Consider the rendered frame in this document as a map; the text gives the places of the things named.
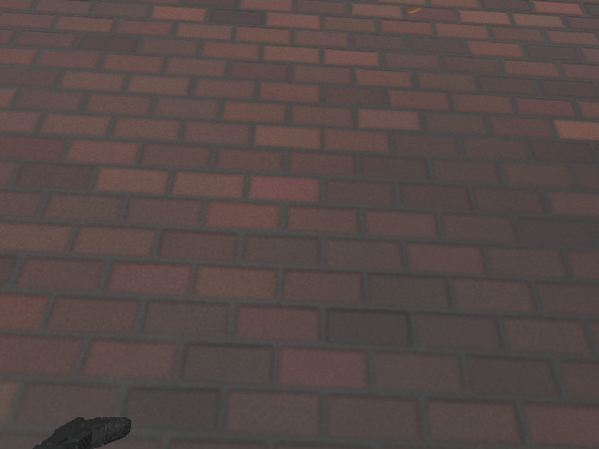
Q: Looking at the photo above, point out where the robot left hand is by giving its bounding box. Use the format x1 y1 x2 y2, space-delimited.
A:
33 417 131 449

